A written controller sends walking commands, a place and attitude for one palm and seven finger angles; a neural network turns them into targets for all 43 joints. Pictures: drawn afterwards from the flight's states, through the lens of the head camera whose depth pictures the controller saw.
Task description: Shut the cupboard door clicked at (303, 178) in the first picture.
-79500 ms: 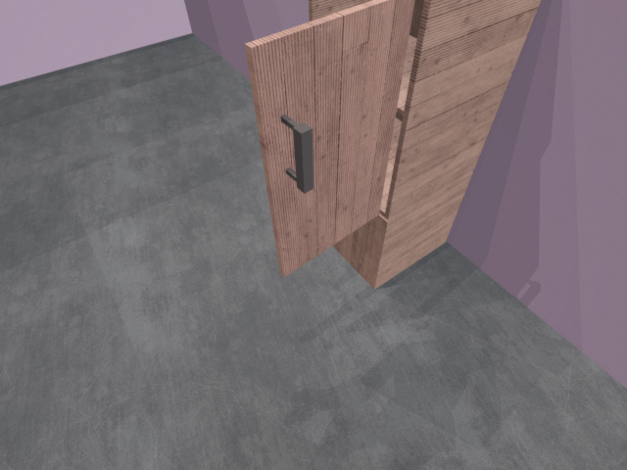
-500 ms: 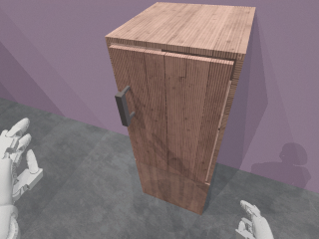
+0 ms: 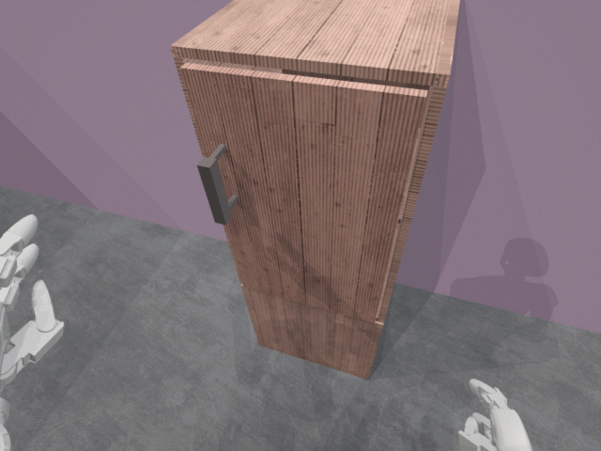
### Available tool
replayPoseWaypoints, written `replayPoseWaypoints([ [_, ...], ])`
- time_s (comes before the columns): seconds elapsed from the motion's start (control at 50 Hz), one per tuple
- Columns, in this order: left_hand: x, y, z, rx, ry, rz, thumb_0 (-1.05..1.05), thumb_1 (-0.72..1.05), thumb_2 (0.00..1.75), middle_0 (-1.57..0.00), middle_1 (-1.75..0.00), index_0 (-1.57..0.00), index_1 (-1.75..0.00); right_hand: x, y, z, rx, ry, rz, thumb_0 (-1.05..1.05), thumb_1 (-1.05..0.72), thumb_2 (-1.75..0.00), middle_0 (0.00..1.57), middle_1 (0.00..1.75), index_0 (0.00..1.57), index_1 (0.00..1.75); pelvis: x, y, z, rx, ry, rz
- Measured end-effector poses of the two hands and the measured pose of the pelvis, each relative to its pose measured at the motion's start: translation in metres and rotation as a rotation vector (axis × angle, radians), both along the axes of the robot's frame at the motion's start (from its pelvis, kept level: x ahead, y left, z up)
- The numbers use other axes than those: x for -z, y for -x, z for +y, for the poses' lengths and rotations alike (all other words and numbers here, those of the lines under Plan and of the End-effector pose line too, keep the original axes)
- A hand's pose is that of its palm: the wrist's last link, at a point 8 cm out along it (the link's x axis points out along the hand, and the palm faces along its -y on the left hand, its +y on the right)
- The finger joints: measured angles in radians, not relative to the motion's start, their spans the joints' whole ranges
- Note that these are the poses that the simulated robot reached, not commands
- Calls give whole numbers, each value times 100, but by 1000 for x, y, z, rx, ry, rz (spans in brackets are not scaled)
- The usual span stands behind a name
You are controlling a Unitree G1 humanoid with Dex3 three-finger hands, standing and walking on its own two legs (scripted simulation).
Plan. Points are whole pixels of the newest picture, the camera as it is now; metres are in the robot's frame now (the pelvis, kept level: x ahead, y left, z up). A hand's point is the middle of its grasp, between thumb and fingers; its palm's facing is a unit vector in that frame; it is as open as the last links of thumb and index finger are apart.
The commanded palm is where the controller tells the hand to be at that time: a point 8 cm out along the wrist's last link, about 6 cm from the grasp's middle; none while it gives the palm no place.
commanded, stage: step back with the hand held close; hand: left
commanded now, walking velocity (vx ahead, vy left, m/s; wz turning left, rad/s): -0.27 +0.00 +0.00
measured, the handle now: (221, 184) +0.53 +0.19 +0.05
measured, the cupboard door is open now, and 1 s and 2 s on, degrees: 0 0 0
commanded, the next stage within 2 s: stop stepping back and stand still in 0.94 s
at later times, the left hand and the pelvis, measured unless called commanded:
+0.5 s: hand out of the picture +0.10 +0.29 +0.16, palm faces +0.50 -0.75 -0.44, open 7.4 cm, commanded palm +0.03 +0.32 +0.18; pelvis -0.09 +0.01 -0.02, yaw +5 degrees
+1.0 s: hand out of the picture -0.03 +0.31 +0.17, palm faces +0.54 -0.74 -0.40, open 7.4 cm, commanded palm -0.08 +0.33 +0.18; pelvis -0.21 +0.02 -0.03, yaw +3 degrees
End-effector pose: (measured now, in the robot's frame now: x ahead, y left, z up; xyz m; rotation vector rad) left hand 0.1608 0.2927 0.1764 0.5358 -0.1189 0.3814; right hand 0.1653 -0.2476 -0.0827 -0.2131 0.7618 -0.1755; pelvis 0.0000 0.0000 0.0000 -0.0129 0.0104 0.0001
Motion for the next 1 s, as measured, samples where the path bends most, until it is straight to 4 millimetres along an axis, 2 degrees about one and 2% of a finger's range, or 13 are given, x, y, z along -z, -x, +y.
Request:
replayPoseWaypoints([
  [0.1, -10, 7, 7, 42, -49, -24, 2, 89, 90, -21, -31, -21, -30, -6, 14, 4, 31, 14, 1, 2, -91, -90, 20, 30, 20, 29, 1, 12, 7, 12, -3, 1],
  [0.18, -14, 20, 16, 45, -63, -60, 2, 89, 90, -21, -31, -21, -30, -11, 27, 11, 35, 15, -16, 2, -91, -90, 20, 30, 20, 29, 3, 25, 11, 16, 0, -1],
  [0.4, 4, 78, 30, -5, -29, -114, 2, 89, 90, -21, -31, -21, -30, -10, 77, 25, -10, 43, -27, 2, -90, -90, 21, 30, 20, 30, 10, 69, 17, -17, 27, -17],
  [0.5, 0, 106, 32, -41, -57, -183, 2, 89, 90, -21, -31, -21, -30, -1, 98, 28, -60, 55, -4, 2, -90, -90, 21, 30, 20, 30, 16, 87, 13, -80, 29, -29],
  [0.62, -6, 144, 33, -72, -77, -225, 2, 89, 90, -21, -31, -21, -30, 6, 113, 29, -96, 50, 6, 2, -90, -90, 21, 30, 20, 30, 18, 106, 13, -83, 26, -29],
  [0.76, -3, 159, 46, -39, -47, -271, 2, 89, 90, -21, -31, -21, -30, 3, 135, 42, -92, 82, -2, 2, -90, -90, 21, 30, 20, 30, 21, 137, 28, -94, 53, -35],
  [0.82, -10, 168, 55, -26, -78, -288, 2, 89, 90, -21, -31, -21, -30, 0, 146, 52, -93, 71, -22, 2, -90, -90, 21, 30, 20, 30, 20, 152, 28, -122, 92, -33],
  [0.9, -19, 197, 60, -27, -101, -332, 2, 89, 90, -21, -31, -21, -30, -3, 158, 63, -111, 33, -44, 2, -90, -90, 21, 30, 20, 30, 21, 170, 25, -112, 99, -5],
  [1.0, -10, 234, 50, -29, -82, -297, 2, 89, 90, -21, -31, -21, -30, -2, 171, 70, -164, 2, -103, 2, -90, -90, 21, 30, 20, 30, 28, 206, 20, -56, 53, 47],
])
